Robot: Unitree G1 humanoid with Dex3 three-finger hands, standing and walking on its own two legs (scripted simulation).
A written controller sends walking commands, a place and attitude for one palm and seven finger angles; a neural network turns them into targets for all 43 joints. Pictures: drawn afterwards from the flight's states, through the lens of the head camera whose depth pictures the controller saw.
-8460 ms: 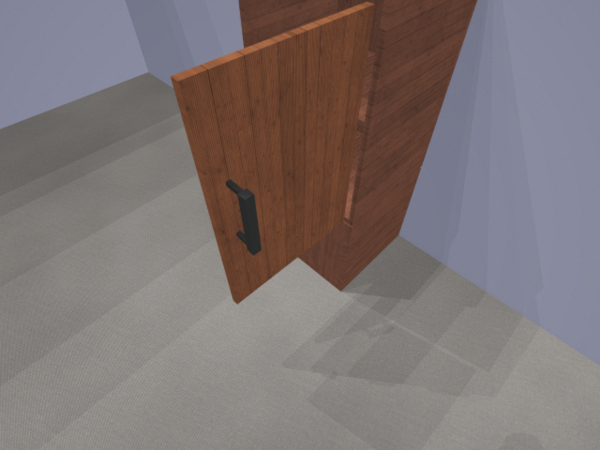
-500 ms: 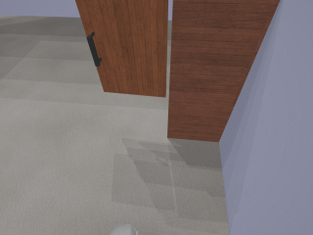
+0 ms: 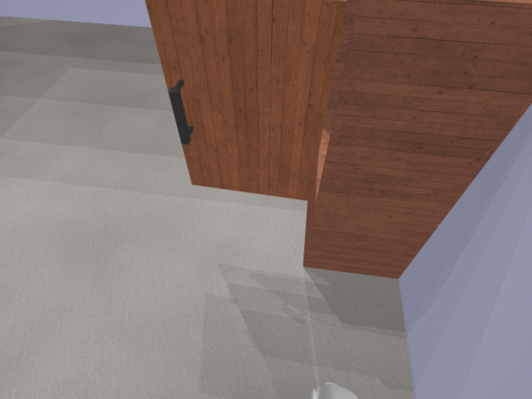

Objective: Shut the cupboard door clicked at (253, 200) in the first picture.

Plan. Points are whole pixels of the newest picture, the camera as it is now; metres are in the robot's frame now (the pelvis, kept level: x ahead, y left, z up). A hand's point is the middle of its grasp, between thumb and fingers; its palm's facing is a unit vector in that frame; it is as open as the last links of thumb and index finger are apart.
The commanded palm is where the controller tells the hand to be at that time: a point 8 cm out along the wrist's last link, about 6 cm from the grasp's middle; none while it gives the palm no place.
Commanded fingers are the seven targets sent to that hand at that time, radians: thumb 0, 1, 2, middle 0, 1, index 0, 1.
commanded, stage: take the last steps up to it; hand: left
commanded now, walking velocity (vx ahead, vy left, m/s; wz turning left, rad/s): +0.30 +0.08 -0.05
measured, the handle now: (183, 113) +0.75 +0.28 -0.03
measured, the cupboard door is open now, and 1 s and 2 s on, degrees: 88 88 88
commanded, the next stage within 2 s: come to a stop and stand still in 0.42 s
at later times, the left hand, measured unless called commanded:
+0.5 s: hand (166, 370) +0.18 +0.20 -0.17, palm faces +0.06 -0.98 -0.21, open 7.2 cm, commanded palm none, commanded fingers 0.00 0.90 0.90 -0.20 -0.30 -0.20 -0.30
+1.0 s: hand (166, 302) +0.30 +0.23 -0.17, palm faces -0.02 -0.97 -0.25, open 7.4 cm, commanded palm none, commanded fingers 0.00 0.90 0.90 -0.20 -0.30 -0.20 -0.30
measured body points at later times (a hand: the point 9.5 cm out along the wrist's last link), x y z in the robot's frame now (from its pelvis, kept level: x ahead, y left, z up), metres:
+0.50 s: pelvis +0.19 +0.01 +0.01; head +0.22 +0.01 +0.45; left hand +0.18 +0.25 -0.15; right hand +0.24 -0.22 -0.15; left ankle +0.28 +0.16 -0.70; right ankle +0.13 -0.09 -0.74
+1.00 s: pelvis +0.22 +0.03 +0.00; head +0.26 +0.03 +0.44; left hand +0.31 +0.29 -0.15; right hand +0.28 -0.22 -0.15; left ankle +0.31 +0.15 -0.74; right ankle +0.19 -0.11 -0.71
